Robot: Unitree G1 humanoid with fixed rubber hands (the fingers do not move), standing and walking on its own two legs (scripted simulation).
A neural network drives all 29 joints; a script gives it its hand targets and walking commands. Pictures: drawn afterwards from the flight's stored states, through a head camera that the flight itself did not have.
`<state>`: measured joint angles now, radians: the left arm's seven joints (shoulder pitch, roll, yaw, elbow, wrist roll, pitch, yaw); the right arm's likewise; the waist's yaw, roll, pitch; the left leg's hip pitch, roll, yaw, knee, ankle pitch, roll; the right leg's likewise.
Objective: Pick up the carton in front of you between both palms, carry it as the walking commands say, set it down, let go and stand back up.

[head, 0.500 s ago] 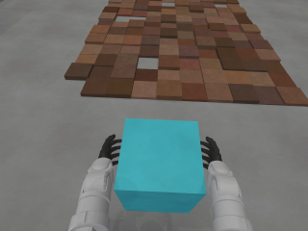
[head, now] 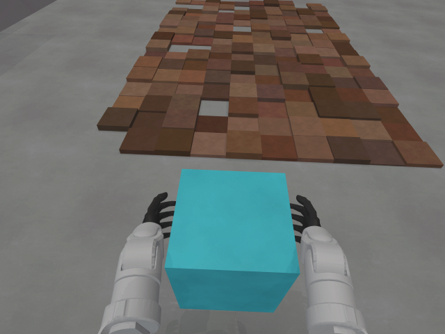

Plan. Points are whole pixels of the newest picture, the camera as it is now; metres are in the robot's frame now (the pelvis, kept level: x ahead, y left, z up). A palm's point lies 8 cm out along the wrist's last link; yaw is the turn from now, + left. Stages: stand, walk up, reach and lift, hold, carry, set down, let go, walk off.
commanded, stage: reach and lift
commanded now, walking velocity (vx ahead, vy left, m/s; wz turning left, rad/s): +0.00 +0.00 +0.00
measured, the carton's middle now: (229, 244) +0.31 +0.00 -0.05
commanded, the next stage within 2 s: hold in 0.64 s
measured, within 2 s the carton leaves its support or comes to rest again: neither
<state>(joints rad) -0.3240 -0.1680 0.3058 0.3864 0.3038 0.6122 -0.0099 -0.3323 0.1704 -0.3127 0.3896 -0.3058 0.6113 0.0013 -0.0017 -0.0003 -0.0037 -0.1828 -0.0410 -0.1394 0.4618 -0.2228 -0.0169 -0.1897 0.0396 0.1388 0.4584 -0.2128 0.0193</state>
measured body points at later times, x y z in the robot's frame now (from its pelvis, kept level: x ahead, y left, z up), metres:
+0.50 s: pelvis +0.02 +0.00 +0.01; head -0.02 +0.00 +0.45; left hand +0.32 +0.15 +0.03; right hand +0.32 -0.15 +0.03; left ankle +0.02 +0.13 -0.74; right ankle +0.03 -0.13 -0.74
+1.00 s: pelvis +0.01 +0.00 +0.01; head -0.04 +0.00 +0.45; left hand +0.31 +0.15 +0.05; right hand +0.31 -0.15 +0.05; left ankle +0.02 +0.13 -0.74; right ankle +0.03 -0.13 -0.74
